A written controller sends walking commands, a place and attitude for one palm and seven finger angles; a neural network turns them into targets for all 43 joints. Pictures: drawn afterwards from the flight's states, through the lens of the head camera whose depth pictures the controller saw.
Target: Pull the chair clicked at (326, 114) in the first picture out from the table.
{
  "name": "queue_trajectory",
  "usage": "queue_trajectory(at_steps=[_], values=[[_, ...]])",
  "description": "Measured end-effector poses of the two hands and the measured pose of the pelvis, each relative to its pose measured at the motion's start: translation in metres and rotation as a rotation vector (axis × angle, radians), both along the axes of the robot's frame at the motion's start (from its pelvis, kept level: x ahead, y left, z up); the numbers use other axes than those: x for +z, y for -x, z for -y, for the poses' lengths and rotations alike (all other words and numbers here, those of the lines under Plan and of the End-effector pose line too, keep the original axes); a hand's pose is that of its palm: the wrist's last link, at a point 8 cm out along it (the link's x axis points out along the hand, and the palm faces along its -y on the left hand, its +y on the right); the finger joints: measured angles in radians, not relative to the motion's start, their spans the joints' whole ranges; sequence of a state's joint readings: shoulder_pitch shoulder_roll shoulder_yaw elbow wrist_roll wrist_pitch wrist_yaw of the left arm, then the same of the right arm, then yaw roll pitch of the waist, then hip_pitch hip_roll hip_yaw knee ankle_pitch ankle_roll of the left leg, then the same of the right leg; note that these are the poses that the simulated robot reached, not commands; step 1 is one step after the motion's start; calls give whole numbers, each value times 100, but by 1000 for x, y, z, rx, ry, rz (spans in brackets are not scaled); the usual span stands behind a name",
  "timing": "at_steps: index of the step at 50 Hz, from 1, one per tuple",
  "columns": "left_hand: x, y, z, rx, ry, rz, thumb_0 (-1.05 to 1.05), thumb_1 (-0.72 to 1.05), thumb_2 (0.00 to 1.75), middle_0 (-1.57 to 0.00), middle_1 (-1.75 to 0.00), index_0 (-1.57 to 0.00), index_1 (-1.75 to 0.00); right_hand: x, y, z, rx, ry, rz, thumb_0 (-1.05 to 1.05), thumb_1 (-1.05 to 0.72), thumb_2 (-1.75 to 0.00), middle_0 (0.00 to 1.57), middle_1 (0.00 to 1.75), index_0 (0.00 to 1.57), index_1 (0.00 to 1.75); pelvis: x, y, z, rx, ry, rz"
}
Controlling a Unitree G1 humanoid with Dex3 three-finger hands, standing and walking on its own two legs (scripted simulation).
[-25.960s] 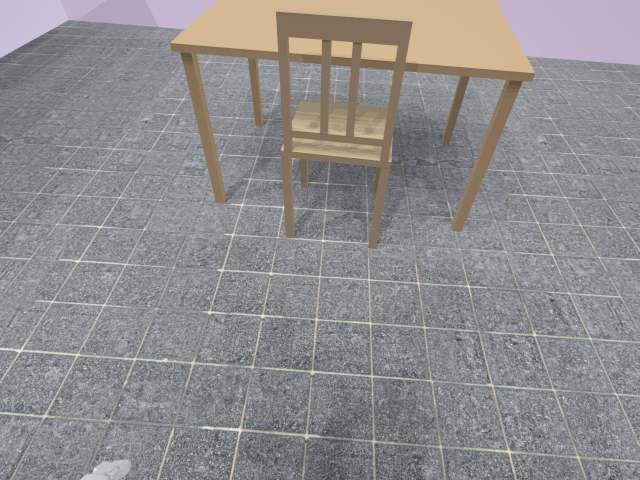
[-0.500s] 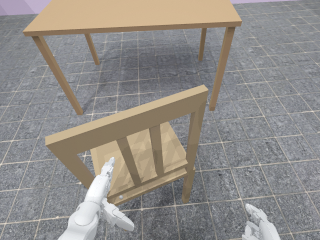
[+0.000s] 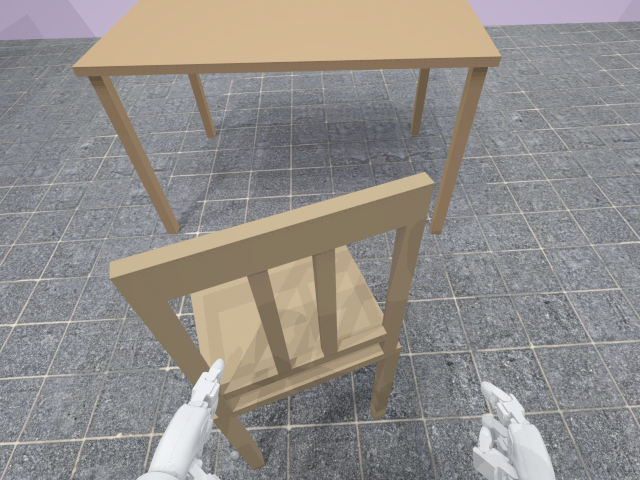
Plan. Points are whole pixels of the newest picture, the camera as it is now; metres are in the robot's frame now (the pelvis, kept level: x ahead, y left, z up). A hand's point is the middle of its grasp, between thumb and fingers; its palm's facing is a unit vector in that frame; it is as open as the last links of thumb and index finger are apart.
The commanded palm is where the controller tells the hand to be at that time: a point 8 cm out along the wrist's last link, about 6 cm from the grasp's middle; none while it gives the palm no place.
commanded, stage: draw the hand back to the body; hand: left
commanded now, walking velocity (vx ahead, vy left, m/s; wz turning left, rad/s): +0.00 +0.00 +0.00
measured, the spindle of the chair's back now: (272, 326) +0.35 +0.09 -0.04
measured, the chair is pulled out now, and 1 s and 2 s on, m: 0.64 0.64 0.64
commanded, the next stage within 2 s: step back with the hand held close in 1.68 s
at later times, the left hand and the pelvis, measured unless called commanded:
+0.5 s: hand (196, 436) +0.17 +0.13 +0.06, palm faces -0.05 -1.00 -0.09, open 17.5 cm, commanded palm +0.14 +0.21 +0.08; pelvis -0.01 +0.00 -0.02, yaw +0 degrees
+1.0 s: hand (65, 386) +0.19 +0.23 +0.14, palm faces +0.35 -0.85 -0.39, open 13.7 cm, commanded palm +0.15 +0.28 +0.17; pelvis +0.02 +0.01 +0.03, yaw +0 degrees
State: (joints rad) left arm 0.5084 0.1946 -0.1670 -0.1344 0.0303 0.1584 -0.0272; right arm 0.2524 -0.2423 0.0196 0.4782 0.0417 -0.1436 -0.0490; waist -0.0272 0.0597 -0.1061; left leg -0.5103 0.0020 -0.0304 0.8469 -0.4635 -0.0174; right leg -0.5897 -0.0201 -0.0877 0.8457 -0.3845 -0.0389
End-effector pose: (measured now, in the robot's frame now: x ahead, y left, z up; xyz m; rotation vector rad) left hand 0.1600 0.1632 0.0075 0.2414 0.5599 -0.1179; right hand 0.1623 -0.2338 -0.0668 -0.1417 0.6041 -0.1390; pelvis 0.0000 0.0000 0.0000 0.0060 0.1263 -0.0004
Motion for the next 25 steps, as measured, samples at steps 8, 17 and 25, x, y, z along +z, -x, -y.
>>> queue_trajectory(at_steps=[8,17,25], values=[[8,18,0,46,115,55,-2,-54,20,-1,0,-1,0,-2,3,-4,-12,7,34,1,-91,-90,20,30,20,30,-6,4,-5,6,7,-6],[57,-1,-20,144,211,550,-2,-54,20,-1,0,-1,0,-22,9,-13,32,-15,37,1,-91,-90,20,30,20,30,-23,14,-5,4,12,-40],[56,8,-25,64,160,442,-2,-55,20,0,0,-1,0,-29,10,-16,0,-54,17,2,-91,-90,20,30,20,30,-23,14,-4,-3,11,-26]])
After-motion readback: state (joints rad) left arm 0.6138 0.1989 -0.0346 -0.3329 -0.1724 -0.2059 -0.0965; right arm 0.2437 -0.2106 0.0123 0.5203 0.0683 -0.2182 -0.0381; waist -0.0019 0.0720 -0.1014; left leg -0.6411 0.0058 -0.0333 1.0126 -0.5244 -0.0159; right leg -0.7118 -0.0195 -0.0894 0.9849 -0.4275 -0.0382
